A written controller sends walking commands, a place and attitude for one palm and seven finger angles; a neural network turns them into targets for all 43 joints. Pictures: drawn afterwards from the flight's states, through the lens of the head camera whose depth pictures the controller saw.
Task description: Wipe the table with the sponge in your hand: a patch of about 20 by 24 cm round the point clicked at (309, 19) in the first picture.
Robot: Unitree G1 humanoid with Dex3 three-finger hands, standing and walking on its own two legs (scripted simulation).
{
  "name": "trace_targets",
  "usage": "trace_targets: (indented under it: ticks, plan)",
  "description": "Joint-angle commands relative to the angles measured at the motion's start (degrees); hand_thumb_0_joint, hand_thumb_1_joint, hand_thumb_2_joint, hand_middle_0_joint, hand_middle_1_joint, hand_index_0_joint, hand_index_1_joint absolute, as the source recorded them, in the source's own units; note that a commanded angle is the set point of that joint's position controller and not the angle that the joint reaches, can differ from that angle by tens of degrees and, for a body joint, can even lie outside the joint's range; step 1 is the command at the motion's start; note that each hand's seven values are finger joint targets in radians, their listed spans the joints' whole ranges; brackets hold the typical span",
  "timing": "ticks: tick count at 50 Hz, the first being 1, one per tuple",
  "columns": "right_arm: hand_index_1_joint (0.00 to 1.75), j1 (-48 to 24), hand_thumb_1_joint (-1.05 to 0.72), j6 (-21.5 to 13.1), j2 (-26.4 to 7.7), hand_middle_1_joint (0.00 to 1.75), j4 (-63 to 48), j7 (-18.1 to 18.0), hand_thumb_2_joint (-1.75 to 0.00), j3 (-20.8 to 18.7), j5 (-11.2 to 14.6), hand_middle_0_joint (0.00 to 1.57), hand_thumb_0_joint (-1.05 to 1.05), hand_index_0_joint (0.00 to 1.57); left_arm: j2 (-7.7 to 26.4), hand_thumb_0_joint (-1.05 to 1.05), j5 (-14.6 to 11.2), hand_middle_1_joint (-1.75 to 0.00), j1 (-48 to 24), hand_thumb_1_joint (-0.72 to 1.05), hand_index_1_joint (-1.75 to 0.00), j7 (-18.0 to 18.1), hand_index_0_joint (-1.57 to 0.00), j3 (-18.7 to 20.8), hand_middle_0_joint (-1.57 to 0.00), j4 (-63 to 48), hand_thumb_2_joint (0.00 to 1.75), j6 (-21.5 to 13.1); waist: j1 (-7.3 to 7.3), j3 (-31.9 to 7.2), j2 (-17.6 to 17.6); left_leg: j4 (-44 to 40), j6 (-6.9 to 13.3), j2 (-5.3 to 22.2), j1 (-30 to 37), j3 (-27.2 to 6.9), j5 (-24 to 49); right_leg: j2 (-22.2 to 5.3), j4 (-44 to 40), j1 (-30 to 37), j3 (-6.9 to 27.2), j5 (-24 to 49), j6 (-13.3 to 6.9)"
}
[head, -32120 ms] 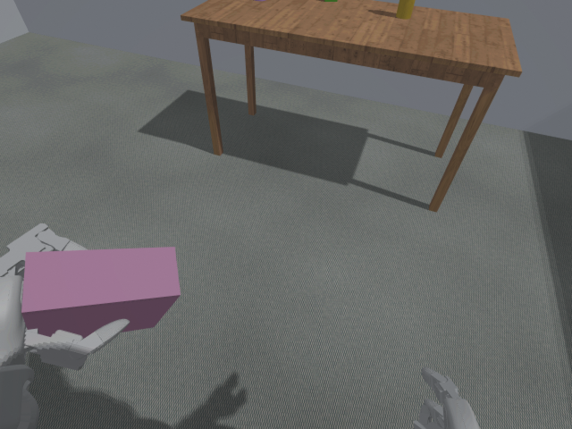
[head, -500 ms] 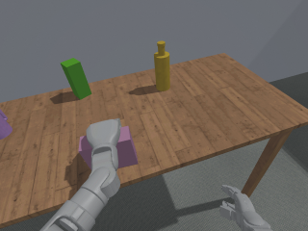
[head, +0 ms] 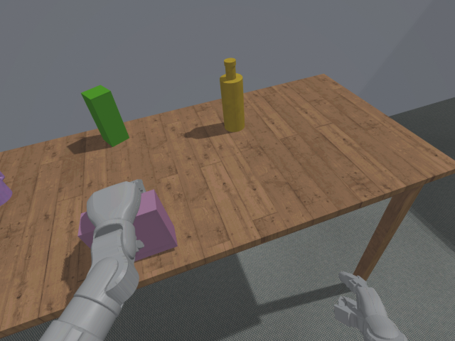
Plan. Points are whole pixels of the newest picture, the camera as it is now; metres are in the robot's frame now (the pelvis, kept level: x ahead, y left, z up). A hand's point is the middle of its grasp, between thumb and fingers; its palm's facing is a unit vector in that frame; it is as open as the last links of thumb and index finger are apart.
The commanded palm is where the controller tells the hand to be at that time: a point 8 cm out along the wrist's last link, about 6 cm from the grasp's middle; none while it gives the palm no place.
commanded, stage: slide back across to the middle lane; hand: left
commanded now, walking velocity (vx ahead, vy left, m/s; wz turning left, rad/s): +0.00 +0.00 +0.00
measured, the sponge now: (136, 236) +0.30 +0.23 +0.02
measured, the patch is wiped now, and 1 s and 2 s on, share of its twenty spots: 0.85 0.85 0.85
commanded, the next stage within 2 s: wipe forward along the middle lane in 0.06 s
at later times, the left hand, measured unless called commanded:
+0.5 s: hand (109, 215) +0.32 +0.28 +0.06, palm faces -0.04 -0.07 -1.00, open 9.6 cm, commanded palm +0.30 +0.27 +0.11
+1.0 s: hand (108, 199) +0.36 +0.30 +0.06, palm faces -0.06 -0.04 -1.00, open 9.6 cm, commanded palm +0.34 +0.29 +0.10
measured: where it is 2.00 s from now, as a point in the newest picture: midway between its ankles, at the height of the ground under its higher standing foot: outside the picture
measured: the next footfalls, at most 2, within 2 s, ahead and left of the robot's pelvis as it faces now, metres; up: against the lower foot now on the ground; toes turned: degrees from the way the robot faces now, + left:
none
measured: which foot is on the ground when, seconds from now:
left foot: down 0.00-1.00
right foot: down 0.00-1.00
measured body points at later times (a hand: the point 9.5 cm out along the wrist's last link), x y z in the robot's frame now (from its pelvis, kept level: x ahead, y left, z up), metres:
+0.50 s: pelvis +0.00 +0.02 +0.00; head +0.00 -0.02 +0.45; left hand +0.32 +0.28 +0.12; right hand +0.22 -0.20 -0.10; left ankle -0.04 +0.12 -0.74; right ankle +0.04 -0.08 -0.74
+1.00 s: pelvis -0.01 +0.01 +0.00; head +0.01 -0.01 +0.45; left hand +0.36 +0.30 +0.12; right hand +0.16 -0.23 -0.12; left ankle -0.04 +0.12 -0.74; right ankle +0.04 -0.08 -0.74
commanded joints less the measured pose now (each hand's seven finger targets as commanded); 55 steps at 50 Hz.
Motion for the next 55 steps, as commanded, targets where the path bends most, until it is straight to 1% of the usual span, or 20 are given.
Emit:
trace_targets:
  ticks: [1,4,5,14,15,19,21,28,29,31,33,34,37,39,41,44,45,49,52,55]
  plan:
    - [0.3,-12.9,-0.9,-3.7,-4.9,0.3,-9.7,-0.8,-0.9,-1.6,-0.3,0.2,0.0,0.2,11.0,0.0,1.2,-1.6,-11.7,0.1,-1.6,0.1,-1.2,7.4,-1.2,-5.0,1.3,0.1,1.57,-7.6,-8.6,-2.6,2.6,-2.7,-6.6,-1.4,8.6,-2.5,-5.5,11.7,6.8,1.4,0.3]
    - [0.3,-12.8,-0.9,-4.1,-5.4,0.3,-9.6,-1.1,-0.9,-1.7,-0.5,0.2,0.0,0.2,13.9,0.0,1.2,-1.6,-11.3,0.1,-1.6,0.0,-1.2,10.1,-1.2,-5.6,1.3,-1.0,1.91,-8.9,-7.0,-2.7,2.4,-2.7,-6.0,-2.1,9.0,-2.3,-5.3,11.8,7.4,2.3,-0.1]
    - [0.3,-12.6,-0.9,-4.1,-4.9,0.3,-10.0,-1.2,-0.9,-1.6,-0.5,0.2,0.0,0.2,11.0,0.0,1.0,-1.6,-11.6,0.1,-1.6,-0.3,-1.2,7.6,-1.2,-5.9,1.3,-1.3,1.54,-9.1,-7.3,-2.8,2.7,-2.7,-6.2,-1.7,9.4,-2.6,-4.8,12.3,6.1,3.1,0.2]
    - [0.3,-10.2,-0.9,-4.8,-5.8,0.3,-8.6,-2.1,-0.9,-1.7,-0.6,0.2,0.0,0.2,13.3,0.0,1.6,-1.6,-16.9,0.1,-1.6,-1.0,-1.2,9.1,-1.2,-1.7,1.3,-3.4,0.3,-7.6,-6.7,-2.9,2.3,-2.2,-6.7,-2.3,8.9,-2.0,-4.9,8.6,5.5,3.6,-0.2]
    - [0.3,-9.6,-0.9,-4.9,-5.4,0.3,-9.0,-2.2,-0.9,-1.7,-0.5,0.2,0.0,0.2,10.7,0.0,1.6,-1.6,-17.6,0.1,-1.6,-1.1,-1.2,6.9,-1.2,-1.2,1.3,-3.7,0.16,-8.5,-7.1,-2.8,2.5,-2.1,-6.9,-2.1,9.1,-2.4,-4.4,9.0,3.8,3.6,0.1]
    - [0.3,-8.6,-0.9,-5.1,-5.7,0.3,-8.5,-2.7,-0.9,-2.0,-0.6,0.2,0.0,0.2,11.9,0.0,1.5,-1.6,-19.2,0.1,-1.6,-0.8,-1.2,8.6,-1.2,1.8,1.3,-5.5,0.37,-9.8,-7.5,-2.4,2.3,-2.0,-7.0,-2.5,9.8,-2.0,-3.8,8.1,3.9,5.1,-0.3]
    - [0.3,-7.4,-0.9,-5.4,-5.5,0.3,-8.4,-2.7,-0.9,-2.2,-0.6,0.2,0.0,0.2,8.4,0.0,1.4,-1.6,-20.3,0.1,-1.6,-0.5,-1.2,5.8,-1.2,2.4,1.3,-6.5,-0.19,-11.4,-8.3,-1.7,2.3,-1.8,-6.7,-2.3,11.6,-2.3,-2.9,8.2,2.4,7.6,-0.1]
    - [0.3,-5.9,-0.9,-4.8,-6.2,0.3,-7.4,-3.0,-0.9,-2.4,-0.6,0.2,0.0,0.2,10.4,0.0,1.8,-1.6,-22.7,0.1,-1.6,0.8,-1.2,7.5,-1.2,9.0,1.3,-6.5,-0.41,-10.4,-9.8,-1.3,2.0,-1.7,-9.1,-2.1,10.8,-2.6,-2.5,6.9,2.0,7.9,0.1]
    - [0.3,-6.2,-0.9,-4.7,-6.6,0.3,-7.4,-3.0,-0.9,-2.3,-0.5,0.2,0.0,0.2,12.9,0.0,2.0,-1.6,-23.5,0.1,-1.6,0.9,-1.2,9.6,-1.2,8.9,1.3,-6.5,-0.19,-10.8,-9.2,-1.5,1.9,-1.6,-9.4,-2.6,10.5,-2.3,-2.6,6.7,3.0,7.2,-0.3]
    - [0.3,-5.4,-0.9,-4.7,-6.2,0.3,-7.4,-3.0,-0.9,-2.2,-0.3,0.2,0.0,0.2,8.9,0.0,2.3,-1.6,-25.4,0.1,-1.6,0.7,-1.2,5.6,-1.2,11.2,1.3,-6.3,-1.12,-9.7,-8.5,-1.3,1.8,-1.4,-9.5,-2.4,9.5,-2.6,-2.4,4.6,1.1,5.0,-0.1]
    - [0.3,-4.7,-0.9,-4.6,-6.4,0.3,-6.9,-3.3,-0.9,-2.3,-0.3,0.2,0.0,0.2,9.6,0.0,2.5,-1.6,-28.4,0.1,-1.6,0.6,-1.2,5.6,-1.2,13.7,1.3,-6.6,-1.59,-9.3,-8.5,-1.1,1.9,-1.5,-9.8,-2.1,7.6,-2.7,-2.7,3.2,0.9,2.8,0.1]
    - [0.3,-4.4,-0.9,-4.6,-6.7,0.3,-6.8,-3.5,-0.9,-2.2,-0.3,0.2,0.0,0.2,12.9,0.0,2.5,-1.6,-29.0,0.1,-1.6,0.8,-1.2,8.5,-1.2,15.1,1.3,-6.8,-1.2,-9.5,-9.4,-1.2,1.9,-1.4,-10.8,-2.5,6.8,-2.4,-2.9,3.4,1.8,1.8,-0.1]
    - [0.3,-3.0,-0.9,-4.6,-6.6,0.3,-6.6,-3.7,-0.9,-2.4,-0.3,0.2,0.0,0.2,11.2,0.0,2.8,-1.6,-30.1,0.1,-1.6,0.7,-1.2,6.9,-1.2,18.2,1.3,-8.1,-1.76,-10.4,-9.2,-0.6,1.9,-1.5,-11.7,-1.9,6.9,-2.9,-2.2,3.3,1.1,2.6,0.2]
    - [0.3,-2.7,-0.9,-4.5,-6.9,0.3,-6.8,-3.8,-0.9,-2.5,-0.5,0.2,0.0,0.2,15.3,0.0,2.8,-1.6,-29.6,0.1,-1.6,1.1,-1.2,10.8,-1.2,18.8,1.3,-9.1,-0.87,-12.6,-8.6,-0.4,1.9,-1.6,-12.4,-2.2,7.0,-2.8,-2.2,4.7,2.2,3.1,0.0]
    - [0.3,-2.0,-0.9,-4.5,-6.6,0.3,-6.9,-3.8,-0.9,-2.5,-0.4,0.2,0.0,0.2,12.2,0.0,2.9,-1.6,-31.7,0.1,-1.6,1.2,-1.2,7.6,-1.2,19.7,1.3,-9.9,-2.18,-11.5,-9.3,-0.1,2.0,-1.5,-13.0,-1.9,6.7,-3.1,-2.2,3.8,1.5,3.0,0.4]
    - [0.3,-1.4,-0.9,-4.5,-7.2,0.3,-6.3,-4.1,-0.9,-2.4,-0.3,0.2,0.0,0.2,17.4,0.0,3.1,-1.6,-34.2,0.1,-1.6,1.7,-1.2,11.4,-1.2,22.7,1.3,-10.8,-2.03,-10.5,-8.5,-0.5,1.9,-1.4,-14.4,-2.2,4.7,-3.0,-2.7,2.7,2.2,0.4,0.3]
    - [0.3,-0.6,-0.9,-4.7,-7.0,0.3,-6.4,-4.0,-0.9,-2.5,-0.4,0.2,0.0,0.2,15.6,0.0,3.3,-1.6,-35.4,0.1,-1.6,1.8,-1.2,9.6,-1.2,23.0,1.3,-11.3,-2.62,-11.3,-8.5,-0.2,2.1,-1.6,-14.6,-1.9,5.1,-3.3,-2.4,3.3,1.6,0.9,0.6]
    - [0.3,0.6,-0.9,-4.7,-7.4,0.3,-5.7,-4.0,-0.9,-2.8,-0.4,0.2,0.0,0.2,18.7,0.0,3.7,-1.6,-37.0,0.1,-1.6,2.4,-1.2,11.8,-1.2,25.8,1.3,-12.6,-2.6,-12.5,-8.1,0.1,2.1,-1.6,-15.3,-1.9,4.7,-3.2,-2.7,3.2,2.3,0.9,0.6]
    - [0.3,1.8,-0.9,-4.8,-7.4,0.3,-5.2,-4.1,-0.9,-2.9,-0.2,0.2,0.0,0.2,17.1,0.0,3.9,-1.6,-39.8,0.1,-1.6,2.6,-1.2,9.7,-1.2,28.6,1.3,-13.7,-3.91,-11.6,-8.3,0.4,2.2,-1.6,-16.1,-1.7,3.6,-3.5,-2.8,1.9,1.8,0.0,1.0]
    - [0.3,3.1,-0.9,-4.9,-7.5,0.3,-4.9,-4.1,-0.9,-3.0,-0.3,0.2,0.0,0.2,18.6,0.0,4.1,-1.6,-40.9,0.1,-1.6,2.9,-1.2,10.7,-1.2,30.4,1.3,-14.8,-3.7,-14.2,-7.7,0.7,2.3,-1.7,-16.3,-1.7,4.6,-3.5,-2.3,3.1,1.8,1.3,0.9]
